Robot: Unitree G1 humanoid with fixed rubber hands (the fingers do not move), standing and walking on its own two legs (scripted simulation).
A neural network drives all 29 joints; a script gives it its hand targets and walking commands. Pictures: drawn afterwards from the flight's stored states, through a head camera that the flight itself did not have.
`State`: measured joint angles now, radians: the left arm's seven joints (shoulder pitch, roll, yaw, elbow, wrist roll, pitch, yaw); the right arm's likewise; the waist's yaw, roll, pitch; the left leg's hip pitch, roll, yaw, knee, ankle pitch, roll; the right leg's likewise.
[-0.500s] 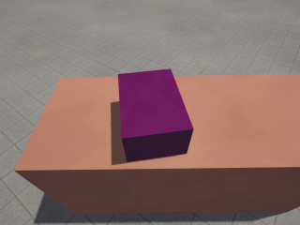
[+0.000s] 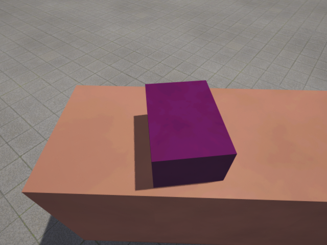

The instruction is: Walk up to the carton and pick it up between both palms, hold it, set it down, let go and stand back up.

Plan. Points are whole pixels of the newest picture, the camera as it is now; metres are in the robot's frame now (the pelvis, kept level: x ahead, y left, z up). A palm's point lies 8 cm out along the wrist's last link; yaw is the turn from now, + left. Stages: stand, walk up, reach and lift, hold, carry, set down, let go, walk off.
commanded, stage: walk up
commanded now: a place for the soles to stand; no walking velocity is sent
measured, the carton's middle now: (181, 129) +0.47 -0.04 -0.03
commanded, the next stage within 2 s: none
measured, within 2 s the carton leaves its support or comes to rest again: neither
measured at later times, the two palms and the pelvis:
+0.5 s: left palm (76, 237) +0.17 +0.25 -0.12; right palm out of the picture +0.07 -0.24 -0.14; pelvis +0.06 +0.01 +0.00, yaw -2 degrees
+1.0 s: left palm (75, 237) +0.17 +0.25 -0.11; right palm out of the picture +0.13 -0.28 -0.10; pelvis +0.04 -0.01 +0.00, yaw -2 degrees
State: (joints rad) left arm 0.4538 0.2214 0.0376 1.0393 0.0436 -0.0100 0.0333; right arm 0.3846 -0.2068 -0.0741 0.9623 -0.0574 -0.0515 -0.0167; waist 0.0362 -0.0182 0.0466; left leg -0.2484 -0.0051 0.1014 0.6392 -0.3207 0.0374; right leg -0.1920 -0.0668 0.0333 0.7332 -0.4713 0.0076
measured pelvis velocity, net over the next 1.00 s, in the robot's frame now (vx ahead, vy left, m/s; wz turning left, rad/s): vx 0.04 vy -0.01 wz -0.04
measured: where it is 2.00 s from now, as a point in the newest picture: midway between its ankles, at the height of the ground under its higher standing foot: outside the picture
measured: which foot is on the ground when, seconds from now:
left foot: down 0.00-0.38, up 0.40-0.52, down 0.54-1.00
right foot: up 0.00-0.30, down 0.32-1.00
